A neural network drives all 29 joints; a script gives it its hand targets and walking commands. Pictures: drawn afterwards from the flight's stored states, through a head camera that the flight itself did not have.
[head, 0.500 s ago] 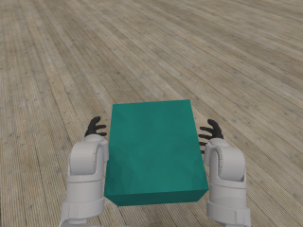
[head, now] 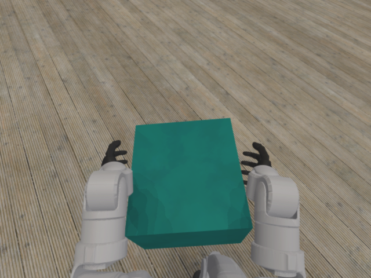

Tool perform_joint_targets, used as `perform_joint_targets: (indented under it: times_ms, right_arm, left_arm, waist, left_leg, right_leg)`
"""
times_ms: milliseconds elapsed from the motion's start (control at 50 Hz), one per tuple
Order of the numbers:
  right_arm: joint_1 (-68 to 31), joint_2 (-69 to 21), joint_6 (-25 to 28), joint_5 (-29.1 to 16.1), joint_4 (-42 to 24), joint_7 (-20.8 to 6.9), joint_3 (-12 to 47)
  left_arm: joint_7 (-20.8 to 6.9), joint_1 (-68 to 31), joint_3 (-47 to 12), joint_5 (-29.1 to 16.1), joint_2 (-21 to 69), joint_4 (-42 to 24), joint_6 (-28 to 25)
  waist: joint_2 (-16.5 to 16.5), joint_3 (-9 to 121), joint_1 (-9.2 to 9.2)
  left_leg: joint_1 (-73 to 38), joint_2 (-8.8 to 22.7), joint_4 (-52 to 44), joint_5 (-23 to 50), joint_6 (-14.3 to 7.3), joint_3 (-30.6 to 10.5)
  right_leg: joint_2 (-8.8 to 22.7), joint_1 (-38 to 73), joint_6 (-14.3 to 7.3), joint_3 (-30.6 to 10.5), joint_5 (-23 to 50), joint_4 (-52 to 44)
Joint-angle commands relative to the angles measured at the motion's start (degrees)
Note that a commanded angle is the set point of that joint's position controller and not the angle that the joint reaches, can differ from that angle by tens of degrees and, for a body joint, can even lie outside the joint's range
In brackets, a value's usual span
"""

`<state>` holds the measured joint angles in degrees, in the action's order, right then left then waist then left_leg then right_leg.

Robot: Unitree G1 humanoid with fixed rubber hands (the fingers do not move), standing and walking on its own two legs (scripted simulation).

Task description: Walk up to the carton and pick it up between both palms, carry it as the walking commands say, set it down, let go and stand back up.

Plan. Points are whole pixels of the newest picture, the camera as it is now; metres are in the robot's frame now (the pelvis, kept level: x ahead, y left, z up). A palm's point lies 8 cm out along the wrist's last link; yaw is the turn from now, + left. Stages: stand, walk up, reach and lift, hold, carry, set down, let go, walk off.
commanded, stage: carry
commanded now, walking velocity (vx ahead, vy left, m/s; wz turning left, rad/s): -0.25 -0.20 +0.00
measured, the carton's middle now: (187, 183) +0.32 +0.00 -0.04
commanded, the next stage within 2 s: none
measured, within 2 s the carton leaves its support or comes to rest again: neither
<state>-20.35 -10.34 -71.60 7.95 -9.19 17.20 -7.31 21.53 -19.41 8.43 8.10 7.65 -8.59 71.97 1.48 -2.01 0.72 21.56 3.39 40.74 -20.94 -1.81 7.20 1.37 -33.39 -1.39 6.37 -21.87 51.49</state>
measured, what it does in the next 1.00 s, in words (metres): walks backwards: right foot, then left foot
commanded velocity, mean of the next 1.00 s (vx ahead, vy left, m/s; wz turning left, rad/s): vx -0.03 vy -0.02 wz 0.00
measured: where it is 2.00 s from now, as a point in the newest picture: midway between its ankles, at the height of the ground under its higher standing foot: outside the picture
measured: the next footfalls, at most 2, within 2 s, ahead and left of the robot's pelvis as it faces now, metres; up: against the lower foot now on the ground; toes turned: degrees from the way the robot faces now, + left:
right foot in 0.30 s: -0.05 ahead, -0.18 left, +0.00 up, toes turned -6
left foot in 0.82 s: -0.25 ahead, +0.02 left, +0.00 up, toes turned +7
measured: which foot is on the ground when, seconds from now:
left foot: down 0.00-0.30, up 0.32-0.80, down 0.82-1.00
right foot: up 0.00-0.28, down 0.30-1.00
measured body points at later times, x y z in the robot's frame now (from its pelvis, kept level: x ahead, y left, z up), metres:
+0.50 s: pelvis -0.15 -0.10 +0.01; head -0.11 -0.14 +0.46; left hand +0.17 +0.03 +0.08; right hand +0.15 -0.28 +0.07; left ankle -0.14 +0.04 -0.65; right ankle -0.09 -0.18 -0.72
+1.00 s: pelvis -0.25 -0.10 +0.01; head -0.24 -0.09 +0.46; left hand +0.04 +0.08 +0.08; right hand +0.06 -0.23 +0.08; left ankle -0.29 +0.01 -0.72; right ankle -0.10 -0.18 -0.71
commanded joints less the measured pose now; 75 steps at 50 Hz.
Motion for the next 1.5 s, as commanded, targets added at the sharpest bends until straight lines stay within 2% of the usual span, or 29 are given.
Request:
perform_joint_targets:
  times_ms: [0, 60, 80, 120, 160, 200, 220, 260, 280, 360, 560, 660, 720, 740, 780, 800, 860, 880, 960, 1000, 1060, 1080, 1180, 1200, 1240, 1280, 1360, 1400, 1480]
  right_arm:
    - [-38.8, -56.7, 2.8, -28.1, -8.8, -28.4, 31.7]
    - [-38.1, -56.4, 2.8, -26.5, -12.2, -27.0, 31.9]
    - [-34.3, -55.6, 2.6, -24.6, -9.9, -26.8, 30.7]
    - [-33.4, -54.9, 2.5, -23.4, -11.6, -25.8, 30.1]
    - [-29.1, -57.1, 1.5, -20.7, -3.8, -25.8, 28.3]
    - [-28.9, -57.0, 1.6, -21.6, -4.4, -26.3, 30.1]
    - [-27.9, -58.3, 1.4, -21.5, -2.0, -26.4, 30.3]
    - [-27.9, -57.5, 1.7, -22.5, -6.5, -26.2, 33.1]
    - [-31.6, -58.8, 2.1, -24.5, -9.1, -26.0, 35.0]
    - [-36.5, -60.8, 1.4, -26.6, -9.0, -26.2, 37.6]
    - [-37.5, -57.8, 0.7, -28.8, -0.6, -27.7, 36.8]
    - [-34.3, -57.8, 0.7, -29.0, -0.8, -28.0, 36.3]
    - [-35.1, -57.5, 1.2, -28.0, -3.3, -27.5, 34.7]
    - [-34.7, -57.2, 1.3, -27.6, -2.7, -27.5, 34.4]
    - [-33.8, -56.7, 2.2, -27.0, -2.7, -27.8, 34.0]
    - [-33.7, -57.0, 2.8, -27.3, -3.8, -28.3, 33.9]
    - [-37.4, -56.8, 2.7, -27.0, -2.7, -28.3, 32.5]
    - [-38.4, -56.0, 3.1, -27.0, -3.9, -28.4, 31.2]
    - [-35.4, -54.9, 2.5, -24.3, -1.1, -27.6, 30.3]
    - [-33.4, -54.2, 2.1, -22.7, 2.0, -26.9, 29.9]
    - [-32.0, -54.5, 2.9, -23.2, 1.7, -27.1, 30.2]
    - [-35.4, -54.6, 3.5, -23.5, -0.8, -27.3, 30.2]
    - [-32.0, -52.0, 6.6, -18.5, 14.4, -28.3, 23.7]
    - [-37.9, -54.0, 6.5, -24.6, 0.4, -28.2, 31.0]
    - [-36.4, -57.3, 5.7, -26.6, -0.9, -28.2, 33.8]
    - [-37.6, -55.6, 6.6, -25.9, -1.6, -28.0, 32.3]
    - [-36.2, -56.7, 4.5, -28.5, -3.6, -27.8, 34.6]
    - [-36.2, -56.3, 3.4, -27.6, -4.6, -27.6, 35.2]
    - [-34.0, -57.7, 2.0, -26.6, -1.3, -27.9, 34.4]
  left_arm:
    - [-31.0, -43.5, -36.7, -29.4, 61.5, -9.6, -3.0]
    - [-31.7, -42.3, -37.8, -31.3, 62.4, -10.9, -2.4]
    - [-31.4, -42.9, -38.3, -31.2, 61.3, -12.0, -2.6]
    - [-31.4, -42.1, -37.6, -31.7, 61.2, -10.8, -1.9]
    - [-32.1, -43.3, -37.7, -31.5, 60.8, -9.5, -1.2]
    - [-32.4, -40.0, -37.4, -30.9, 60.3, -9.1, -1.0]
    - [-32.7, -41.7, -37.0, -30.5, 61.1, -9.3, -1.4]
    - [-33.9, -40.1, -37.3, -31.5, 60.4, -9.1, -1.3]
    - [-34.1, -42.4, -37.2, -32.7, 60.5, -12.0, -1.7]
    - [-35.0, -39.4, -33.1, -29.5, 62.5, -6.0, -0.6]
    - [-34.1, -34.4, -30.3, -25.9, 59.7, 3.3, -0.9]
    - [-33.8, -33.5, -30.4, -26.1, 59.5, 1.6, -0.9]
    - [-33.8, -36.9, -31.5, -27.3, 61.1, -0.2, -1.1]
    - [-34.3, -34.3, -30.8, -26.9, 60.5, 1.5, -0.9]
    - [-34.1, -39.1, -33.3, -28.6, 61.1, -1.7, -1.9]
    - [-33.9, -40.3, -34.1, -28.4, 60.7, -4.3, -2.4]
    - [-34.6, -41.3, -34.3, -30.0, 62.4, -0.8, -1.8]
    - [-34.3, -45.0, -36.0, -30.6, 62.3, -3.2, -1.9]
    - [-35.1, -40.1, -35.1, -30.6, 61.2, 1.8, -1.0]
    - [-35.3, -35.7, -32.8, -29.1, 59.8, 6.6, -0.8]
    - [-35.5, -37.1, -34.8, -29.7, 60.7, 3.9, -1.2]
    - [-35.6, -38.7, -35.1, -29.9, 63.6, 4.6, -1.3]
    - [-35.2, -33.9, -25.3, -21.3, 57.4, 17.5, -5.2]
    - [-35.0, -34.6, -30.6, -25.5, 60.1, 7.9, -5.0]
    - [-35.1, -35.8, -31.7, -27.1, 61.1, 4.5, -4.8]
    - [-34.5, -35.6, -31.1, -26.2, 62.3, 4.9, -5.6]
    - [-33.4, -39.3, -34.2, -28.8, 62.3, -1.4, -4.1]
    - [-33.7, -33.2, -32.4, -26.9, 61.6, 2.4, -2.9]
    - [-34.0, -39.5, -33.4, -28.5, 61.8, -1.8, -2.2]
  waist:
    - [-7.7, 28.5, -0.62]
    - [-9.7, 29.6, -0.39]
    - [-15.3, 28.7, -0.56]
    - [-13.3, 33.1, -0.10]
    - [-20.2, 30.6, -0.34]
    - [-17.7, 31.1, -1.42]
    - [-13.7, 29.5, -2.02]
    - [16.6, 27.2, -1.54]
    - [13.7, 28.0, -2.01]
    - [7.7, 23.9, -1.96]
    - [6.4, 22.4, -2.45]
    - [8.6, 26.9, -2.17]
    - [8.3, 30.4, -1.26]
    - [7.5, 32.0, -0.65]
    - [0.0, 30.8, -0.20]
    - [-10.9, 27.0, -0.68]
    - [-9.0, 21.2, -1.32]
    - [-13.5, 22.8, -1.22]
    - [-0.6, 26.2, -1.07]
    - [8.4, 26.0, -0.53]
    - [1.8, 24.7, 0.01]
    - [-5.7, 24.1, -0.38]
    - [0.6, 24.5, -0.86]
    - [1.9, 26.7, -0.75]
    - [5.7, 25.8, -0.59]
    - [-0.8, 27.9, -0.60]
    - [-2.6, 27.6, -0.67]
    - [2.5, 28.7, -0.66]
    - [1.5, 27.2, -0.15]
  left_leg:
    - [-26.2, 18.7, -10.2, 55.5, -7.4, -16.5]
    - [-25.7, 18.5, -8.5, 64.5, -6.9, -15.3]
    - [-26.6, 17.7, -8.0, 66.5, -6.5, -14.1]
    - [-31.2, 17.9, -8.8, 67.3, -6.1, -15.1]
    - [-23.5, 16.5, -10.4, 56.6, -4.1, -12.1]
    - [-18.1, 15.8, -10.7, 42.8, -3.9, -11.2]
    - [-13.2, 12.5, -7.0, 33.6, -0.6, -7.5]
    - [12.6, 0.9, 11.2, -14.4, 4.7, 0.4]
    - [12.1, 0.1, 19.8, -16.3, 4.1, -4.5]
    - [12.4, 1.6, 26.7, -5.5, 4.0, -5.3]
    - [3.9, -2.1, 13.7, -8.9, 4.3, -2.2]
    - [-3.7, -2.9, 3.0, -11.4, 1.6, -1.3]
    - [-7.8, -2.9, -11.5, -7.2, 0.8, -1.2]
    - [-12.9, -4.0, -16.4, -3.7, 0.4, 0.8]
    - [-18.6, 4.5, -23.4, -6.6, -3.6, -11.1]
    - [-17.1, 10.6, -25.2, -7.3, -5.8, -17.4]
    - [-2.0, 8.5, -23.6, -12.0, -6.1, -9.9]
    - [-4.9, 6.8, -22.2, -6.0, -4.6, -8.4]
    - [-5.4, 1.6, -12.9, -6.8, -2.1, -4.0]
    - [-8.4, -2.1, -9.7, -9.6, -1.8, -2.3]
    - [-12.2, -0.4, -16.7, -5.8, -2.5, -4.1]
    - [-8.4, 1.9, -19.1, -3.9, -3.0, -8.5]
    - [-2.8, 0.5, -16.1, -10.1, -2.3, -6.0]
    - [-4.5, 0.2, -15.1, -8.8, -2.4, -5.7]
    - [-4.1, -0.8, -12.1, -8.4, -1.5, -3.9]
    - [-7.6, 1.8, -15.9, -0.9, -2.1, -8.2]
    - [-9.8, 4.7, -14.3, 6.3, -1.4, -9.1]
    - [-10.5, 6.7, -10.4, 11.1, -1.3, -9.1]
    - [-11.2, 8.3, -7.7, 13.1, -0.3, -8.5]
  right_leg:
    - [0.7, -9.3, 3.2, -10.7, -6.3, 18.1]
    - [0.2, -3.7, 4.2, -8.0, -7.0, 11.4]
    - [0.1, -2.9, 4.7, -7.2, -8.7, 6.9]
    - [-1.0, 0.1, 4.5, -6.5, -7.5, 1.1]
    - [0.1, 7.9, 3.8, -5.9, -6.1, -10.4]
    - [-0.9, 16.0, 3.0, -2.9, 1.3, -22.6]
    - [1.6, 21.5, 2.6, -5.3, 9.8, -31.2]
    - [21.2, 32.9, -4.8, -26.0, 40.6, -29.0]
    - [21.8, 29.6, -8.0, -25.7, 44.0, -28.0]
    - [12.9, 27.5, -5.4, -12.8, 30.1, -27.9]
    - [13.5, 22.7, -5.5, -18.5, -4.7, -37.8]
    - [13.8, 24.2, -6.9, -16.8, 0.3, -39.0]
    - [12.6, 28.8, -6.9, -13.5, 15.8, -31.8]
    - [10.3, 26.2, -4.5, -11.4, 10.4, -31.8]
    - [4.5, 18.0, 1.7, -5.9, 7.5, -29.9]
    - [1.5, 14.4, 3.0, -3.7, 8.2, -26.2]
    - [1.6, 19.7, -0.7, -2.6, 10.2, -19.4]
    - [2.1, 20.6, -1.7, -2.9, 12.5, -20.7]
    - [5.6, 26.2, -1.5, -7.2, 11.0, -29.9]
    - [8.8, 20.1, 0.1, -12.8, -4.6, -38.7]
    - [5.2, 18.8, 3.0, -6.4, 4.7, -36.5]
    - [5.6, 20.6, 1.0, -6.2, 9.6, -31.7]
    - [6.8, 24.2, -0.2, -8.1, 3.0, -32.6]
    - [6.9, 23.7, -0.5, -8.8, 2.2, -33.6]
    - [8.9, 22.6, -0.5, -10.7, -1.9, -36.7]
    - [6.8, 22.8, -0.9, -7.0, 9.2, -30.4]
    - [5.5, 21.5, -3.1, -5.3, 16.6, -25.2]
    - [5.6, 21.2, -2.4, -5.0, 25.0, -23.0]
    - [5.7, 19.6, -3.1, -4.0, 29.0, -20.9]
